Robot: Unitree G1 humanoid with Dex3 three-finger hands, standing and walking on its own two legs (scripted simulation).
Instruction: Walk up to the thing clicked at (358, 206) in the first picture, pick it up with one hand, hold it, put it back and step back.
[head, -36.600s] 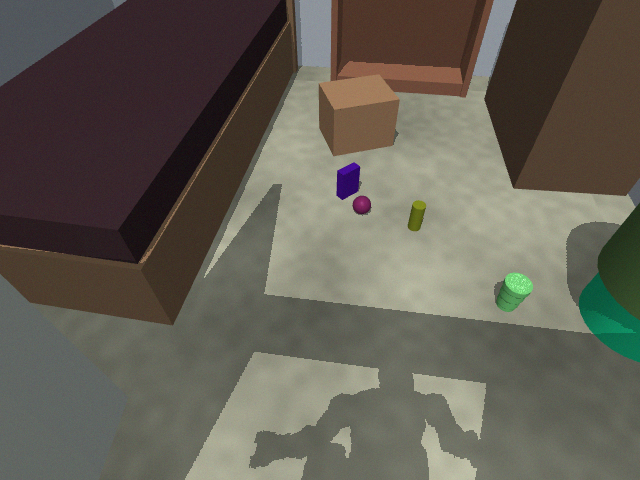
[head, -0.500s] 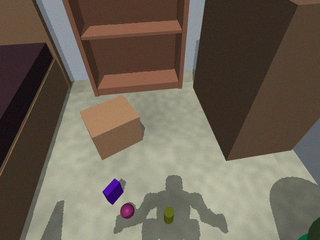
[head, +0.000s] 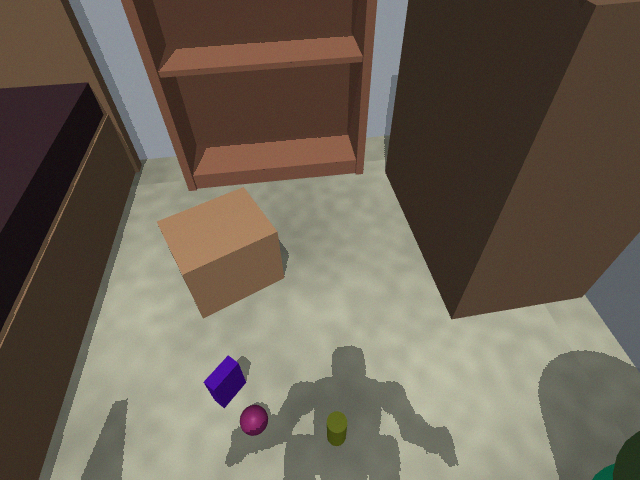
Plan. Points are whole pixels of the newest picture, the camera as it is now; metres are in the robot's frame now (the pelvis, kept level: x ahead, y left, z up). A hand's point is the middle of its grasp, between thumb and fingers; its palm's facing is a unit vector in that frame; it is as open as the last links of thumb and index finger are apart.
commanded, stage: stand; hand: left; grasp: from above
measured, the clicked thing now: (254, 420) +0.42 +0.23 -0.74
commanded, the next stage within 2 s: step back in 0.14 s
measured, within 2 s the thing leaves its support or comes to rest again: neither
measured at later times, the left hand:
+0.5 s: hand out of the picture +0.10 +0.31 -0.18, palm faces +0.00 -0.93 -0.38, open 7.4 cm
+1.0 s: hand out of the picture -0.04 +0.29 -0.16, palm faces -0.07 -0.92 -0.40, open 7.4 cm
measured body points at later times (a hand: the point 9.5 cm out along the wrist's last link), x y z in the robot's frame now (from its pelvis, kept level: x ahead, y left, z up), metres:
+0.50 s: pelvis -0.04 +0.04 -0.03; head +0.03 +0.06 +0.42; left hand +0.10 +0.36 -0.16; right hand +0.03 -0.29 -0.14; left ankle -0.04 +0.14 -0.75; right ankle -0.04 -0.11 -0.72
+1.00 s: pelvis -0.14 +0.03 -0.02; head -0.10 +0.02 +0.43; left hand -0.03 +0.34 -0.13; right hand -0.07 -0.29 -0.15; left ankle -0.13 +0.16 -0.68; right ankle -0.14 -0.08 -0.75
